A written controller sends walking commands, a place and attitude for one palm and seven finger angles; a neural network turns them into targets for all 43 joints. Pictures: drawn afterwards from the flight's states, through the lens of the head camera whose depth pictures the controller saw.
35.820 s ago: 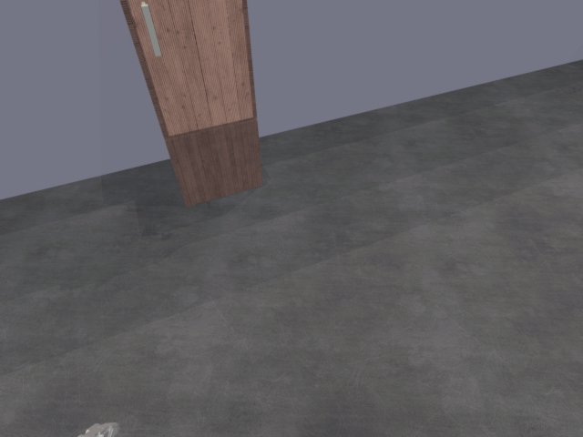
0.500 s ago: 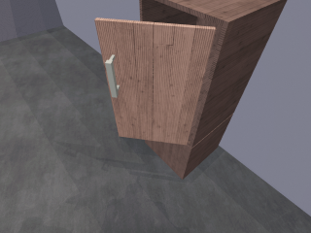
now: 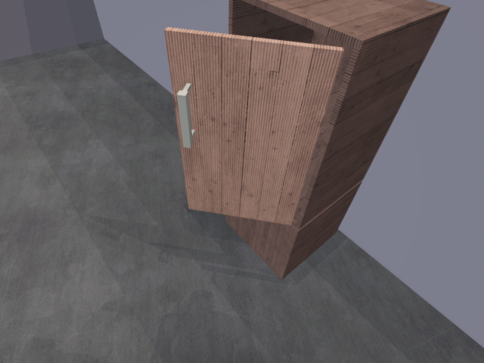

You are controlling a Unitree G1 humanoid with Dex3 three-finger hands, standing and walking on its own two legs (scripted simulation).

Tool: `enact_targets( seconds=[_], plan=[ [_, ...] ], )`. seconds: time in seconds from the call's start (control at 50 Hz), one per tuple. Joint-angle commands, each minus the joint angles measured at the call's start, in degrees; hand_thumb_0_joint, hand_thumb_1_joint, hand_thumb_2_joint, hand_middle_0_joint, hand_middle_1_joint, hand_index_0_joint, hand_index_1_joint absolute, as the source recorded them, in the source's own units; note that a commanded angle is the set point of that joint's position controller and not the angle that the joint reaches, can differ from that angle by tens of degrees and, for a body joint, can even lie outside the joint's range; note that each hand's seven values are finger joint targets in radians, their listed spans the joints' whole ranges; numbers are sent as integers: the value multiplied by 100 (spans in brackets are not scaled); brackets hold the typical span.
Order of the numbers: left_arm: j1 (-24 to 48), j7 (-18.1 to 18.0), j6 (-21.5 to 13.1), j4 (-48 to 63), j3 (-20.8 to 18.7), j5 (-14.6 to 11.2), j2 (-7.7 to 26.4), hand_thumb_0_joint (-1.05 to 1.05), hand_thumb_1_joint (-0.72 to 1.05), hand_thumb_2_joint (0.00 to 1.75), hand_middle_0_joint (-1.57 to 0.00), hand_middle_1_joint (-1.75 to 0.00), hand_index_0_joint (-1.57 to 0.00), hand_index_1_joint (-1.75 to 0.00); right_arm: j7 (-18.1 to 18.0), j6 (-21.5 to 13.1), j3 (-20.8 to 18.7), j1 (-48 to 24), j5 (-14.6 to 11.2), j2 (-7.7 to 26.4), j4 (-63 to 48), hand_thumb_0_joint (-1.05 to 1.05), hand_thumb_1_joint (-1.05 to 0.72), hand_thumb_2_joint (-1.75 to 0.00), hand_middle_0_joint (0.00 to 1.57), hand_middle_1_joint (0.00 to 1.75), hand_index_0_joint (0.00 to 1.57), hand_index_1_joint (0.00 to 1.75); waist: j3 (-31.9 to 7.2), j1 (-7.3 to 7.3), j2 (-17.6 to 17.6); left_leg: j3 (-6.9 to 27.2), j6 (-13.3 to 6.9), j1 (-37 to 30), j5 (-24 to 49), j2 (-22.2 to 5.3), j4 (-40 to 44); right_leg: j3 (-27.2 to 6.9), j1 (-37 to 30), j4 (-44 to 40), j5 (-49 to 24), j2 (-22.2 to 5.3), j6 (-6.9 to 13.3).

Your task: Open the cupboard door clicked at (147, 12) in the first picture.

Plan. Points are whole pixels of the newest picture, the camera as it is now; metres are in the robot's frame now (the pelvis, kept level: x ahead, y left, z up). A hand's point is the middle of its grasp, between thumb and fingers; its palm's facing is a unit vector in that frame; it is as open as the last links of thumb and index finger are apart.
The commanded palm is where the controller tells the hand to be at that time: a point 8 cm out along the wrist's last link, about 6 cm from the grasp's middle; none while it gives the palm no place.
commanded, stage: look again from close up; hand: left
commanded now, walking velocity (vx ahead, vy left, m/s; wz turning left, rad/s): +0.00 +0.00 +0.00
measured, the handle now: (187, 116) +0.63 +0.17 +0.06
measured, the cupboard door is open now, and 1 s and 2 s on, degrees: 41 41 41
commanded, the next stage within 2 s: shuffle to correct the standing spot in 0.62 s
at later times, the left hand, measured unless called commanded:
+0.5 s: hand out of the picture -0.03 +0.18 -0.18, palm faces +0.02 -0.99 -0.17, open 7.4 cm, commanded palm none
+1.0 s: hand out of the picture -0.02 +0.18 -0.18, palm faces +0.02 -0.99 -0.16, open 7.4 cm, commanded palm none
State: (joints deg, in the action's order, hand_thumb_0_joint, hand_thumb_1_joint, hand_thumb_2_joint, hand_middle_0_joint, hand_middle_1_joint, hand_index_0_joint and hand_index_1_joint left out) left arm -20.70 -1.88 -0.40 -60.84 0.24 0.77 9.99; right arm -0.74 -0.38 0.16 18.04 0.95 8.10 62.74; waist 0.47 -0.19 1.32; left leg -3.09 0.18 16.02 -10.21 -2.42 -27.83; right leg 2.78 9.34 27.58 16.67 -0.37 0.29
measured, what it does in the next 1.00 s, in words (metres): stands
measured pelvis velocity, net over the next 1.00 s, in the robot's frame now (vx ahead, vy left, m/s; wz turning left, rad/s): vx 0.02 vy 0.02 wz -0.06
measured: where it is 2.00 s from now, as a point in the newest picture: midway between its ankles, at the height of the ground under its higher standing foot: outside the picture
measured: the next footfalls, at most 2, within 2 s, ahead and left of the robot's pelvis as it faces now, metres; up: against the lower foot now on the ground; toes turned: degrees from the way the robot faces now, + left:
right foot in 1.32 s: +0.10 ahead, -0.10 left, +0.00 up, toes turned -11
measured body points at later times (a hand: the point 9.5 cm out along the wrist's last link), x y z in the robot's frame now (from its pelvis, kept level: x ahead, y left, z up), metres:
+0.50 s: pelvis +0.00 +0.02 +0.00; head -0.01 +0.03 +0.45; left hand -0.03 +0.24 -0.16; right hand +0.01 -0.21 -0.15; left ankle +0.05 +0.12 -0.74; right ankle -0.02 -0.12 -0.74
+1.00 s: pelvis +0.02 +0.02 +0.00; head +0.01 +0.02 +0.45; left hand -0.02 +0.23 -0.16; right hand +0.00 -0.21 -0.16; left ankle +0.05 +0.12 -0.74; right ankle -0.02 -0.11 -0.74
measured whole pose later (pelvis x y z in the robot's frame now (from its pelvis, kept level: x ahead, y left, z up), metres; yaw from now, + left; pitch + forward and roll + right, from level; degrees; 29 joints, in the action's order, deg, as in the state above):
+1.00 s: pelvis +0.02 +0.02 +0.00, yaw -3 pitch -1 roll +0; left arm -23.9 -0.9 -0.6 -61.9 -1.1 1.3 7.8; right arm -0.2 -0.6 -1.1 18.8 1.3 8.7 63.1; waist -0.7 1.1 0.4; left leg -6.3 -1.0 16.3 -15.5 -2.2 -31.5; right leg -1.1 10.6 30.3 19.1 -0.8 -0.4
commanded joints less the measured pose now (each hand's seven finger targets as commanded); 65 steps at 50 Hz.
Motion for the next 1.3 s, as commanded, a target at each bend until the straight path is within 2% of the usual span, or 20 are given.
enact_targets(
  seconds=[0.0,0.34,0.44,0.48,0.7,0.72,0.8,0.86,0.96,0.98,1.02,1.06,1.08,1.1,1.12,1.14,1.16,1.2,1.24,1.28],
  plan=[
    [-358,-16,-86,133,-89,10,510,0,90,90,-20,-30,-20,-30,-51,-103,-123,96,-33,661,-216,0,-90,-90,20,30,20,30,457,33,-106,479,-156,-83,-346,-344,643,-537,602,-802,38,-494,180],
    [-484,-27,-95,-33,-78,38,389,0,90,90,-20,-30,-20,-30,-54,-127,-181,16,-42,709,-144,0,-90,-90,20,30,20,30,404,50,-158,619,-197,-135,-700,-421,986,-488,554,-772,-115,-504,123],
    [-467,-24,-99,-37,-83,38,424,0,90,90,-20,-30,-20,-30,-51,-133,-181,-16,-38,750,-135,0,-90,-90,20,30,20,30,387,46,-239,614,-197,-206,-686,-430,1024,-502,578,-786,-135,-511,122],
    [-439,-28,-102,-30,-84,49,442,0,90,90,-20,-30,-20,-30,-49,-131,-181,-16,-43,753,-140,0,-90,-90,20,30,20,30,442,44,-96,600,-196,-143,-622,-414,1018,-510,546,-808,-161,-521,126],
    [-374,-22,-118,-25,-88,39,496,0,90,90,-20,-30,-20,-30,-42,-144,-177,-36,-38,780,-110,0,-90,-90,20,30,20,30,338,38,-59,525,-181,-345,-314,-415,976,-554,551,-845,-271,-544,129],
    [-438,-22,-108,-70,-71,33,374,0,90,90,-20,-30,-20,-30,-38,-135,-145,27,-27,663,-48,0,-90,-90,20,30,20,30,240,44,-80,486,-163,-401,-473,-414,953,-558,517,-847,-143,-542,124],
    [-540,32,-27,-34,-146,74,391,0,90,90,-20,-30,-20,-30,-9,-46,-204,85,14,725,-92,0,-90,-90,20,30,20,30,628,80,-221,509,-199,-10,-1973,-427,989,-696,906,-727,1246,-421,247],
    [-641,71,-19,25,-208,83,411,0,90,90,-20,-30,-20,-30,10,-35,-238,73,24,712,-185,0,-90,-90,20,30,20,30,869,156,-129,432,-241,295,-2246,-420,798,-869,1012,-710,1557,-413,349],
    [-849,75,-104,27,-326,56,584,0,90,90,-20,-30,-20,-30,32,-169,-210,13,6,475,-390,0,-90,-90,20,30,20,30,722,186,841,-284,-114,582,-1242,-11,-418,-1725,529,-1081,1072,-912,704],
    [-902,62,-118,17,-353,46,612,0,90,90,-20,-30,-20,-30,30,-197,-202,-41,5,452,-428,0,-90,-90,20,30,20,30,726,191,880,-390,-81,691,-1111,41,-635,-1931,441,-1106,708,-1075,806],
    [-889,46,-135,11,-389,51,645,0,90,90,-20,-30,-20,-30,27,-246,-183,11,-2,388,-428,0,-90,-90,20,30,20,30,725,152,861,-431,-72,567,-994,50,-551,-1867,361,-937,15,-1148,871],
    [-774,56,-123,42,-380,64,543,0,90,90,-20,-30,-20,-30,17,-285,-185,280,-23,423,-315,0,-90,-90,20,30,20,30,664,13,379,-333,-142,-171,-723,13,-46,-1387,711,-492,-176,-807,720],
    [-612,67,-95,85,-345,68,403,0,90,90,-20,-30,-20,-30,-11,-317,-202,577,-26,532,-188,0,-90,-90,20,30,20,30,627,-116,-226,62,-265,-763,-264,-296,317,-920,1142,115,-206,-444,522],
    [-505,65,-85,144,-294,76,202,0,90,90,-20,-30,-20,-30,-67,-329,-249,1028,6,801,-20,0,-90,-90,20,30,20,30,488,-245,-1186,954,-605,-1483,464,-1027,748,-292,1799,1166,112,-31,285],
    [-277,32,-111,240,-230,74,59,0,90,90,-20,-30,-20,-30,-141,-302,-255,1365,26,859,75,0,-90,-90,20,30,20,30,427,-345,-1737,1528,-1022,-1818,1678,-1672,1120,76,2336,2058,1272,48,130],
    [-150,0,-97,240,-207,57,54,0,90,90,-20,-30,-20,-30,-182,-282,-182,1206,23,678,75,0,-90,-90,20,30,20,30,506,-245,-1206,1463,-1297,-1530,2616,-1886,1059,-136,2274,2466,1548,-217,116],
    [-134,-1,-92,186,-175,39,-46,0,90,90,-20,-30,-20,-30,-200,-278,-130,898,10,557,0,0,-90,-90,20,30,20,30,604,-77,-640,1164,-1360,-1207,3528,-1823,855,-215,1977,2175,1467,-380,100],
    [-324,2,-38,72,-182,18,-122,0,90,90,-20,-30,-20,-30,-211,-268,-133,355,0,636,-110,0,-90,-90,20,30,20,30,456,138,-652,411,-1052,-712,3831,-1375,691,-51,990,1091,746,-418,-6],
    [-579,-9,6,-40,-196,28,-59,0,90,90,-20,-30,-20,-30,-228,-224,-175,153,-53,618,-144,0,-90,-90,20,30,20,30,197,235,-611,148,-739,-618,3175,-1089,445,109,384,199,-588,-344,-68],
    [-479,-33,-15,52,-244,49,226,0,90,90,-20,-30,-20,-30,-230,-201,-209,158,-70,463,-161,0,-90,-90,20,30,20,30,173,189,-190,32,-386,-300,2067,-769,290,-317,90,-10,-2174,-604,60]
  ],
)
